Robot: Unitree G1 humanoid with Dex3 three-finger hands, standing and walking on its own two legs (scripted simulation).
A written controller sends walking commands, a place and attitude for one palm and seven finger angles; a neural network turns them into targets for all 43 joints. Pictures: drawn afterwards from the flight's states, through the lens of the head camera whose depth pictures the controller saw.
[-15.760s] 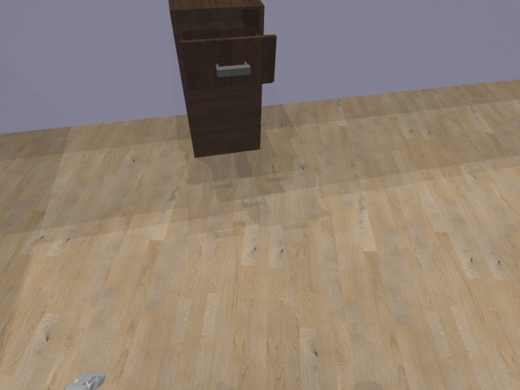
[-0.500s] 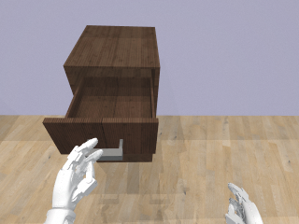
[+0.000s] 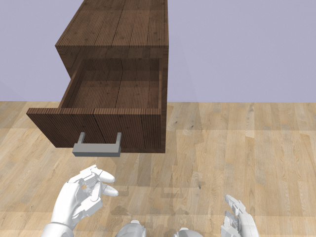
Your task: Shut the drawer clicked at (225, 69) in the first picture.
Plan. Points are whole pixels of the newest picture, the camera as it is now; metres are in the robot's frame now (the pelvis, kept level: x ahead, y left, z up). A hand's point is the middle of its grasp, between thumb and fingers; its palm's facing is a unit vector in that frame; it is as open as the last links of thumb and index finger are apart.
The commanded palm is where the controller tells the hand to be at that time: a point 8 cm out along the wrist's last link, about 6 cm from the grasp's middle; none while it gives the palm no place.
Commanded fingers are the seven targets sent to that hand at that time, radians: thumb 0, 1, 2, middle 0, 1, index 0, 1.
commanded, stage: raise the hand and make a fist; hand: left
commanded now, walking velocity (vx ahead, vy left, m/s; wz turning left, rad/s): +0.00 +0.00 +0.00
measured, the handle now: (99, 142) +0.37 +0.19 +0.00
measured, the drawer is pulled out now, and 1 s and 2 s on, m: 0.30 0.30 0.30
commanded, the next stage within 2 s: bring the fist close to the handle in 1.08 s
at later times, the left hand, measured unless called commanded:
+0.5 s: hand (74, 202) +0.18 +0.17 +0.10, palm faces +0.05 -1.00 +0.02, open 3.1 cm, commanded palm +0.14 +0.21 +0.09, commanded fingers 0.00 0.90 0.90 -1.40 -1.60 -1.40 -1.60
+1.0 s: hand (79, 206) +0.18 +0.16 +0.10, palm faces -0.04 -1.00 +0.02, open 3.3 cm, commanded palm +0.15 +0.21 +0.10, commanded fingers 0.00 0.90 0.90 -1.40 -1.60 -1.40 -1.60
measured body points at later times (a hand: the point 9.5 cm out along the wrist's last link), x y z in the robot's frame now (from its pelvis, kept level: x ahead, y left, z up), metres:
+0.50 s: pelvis +0.01 +0.04 +0.01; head +0.04 +0.03 +0.46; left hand +0.18 +0.22 +0.10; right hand +0.23 -0.18 -0.04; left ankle +0.04 +0.11 -0.66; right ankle +0.00 -0.05 -0.66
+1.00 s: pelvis +0.01 +0.05 +0.01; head +0.03 +0.06 +0.46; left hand +0.17 +0.21 +0.10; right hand +0.18 -0.18 -0.04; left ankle +0.04 +0.11 -0.66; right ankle +0.00 -0.05 -0.66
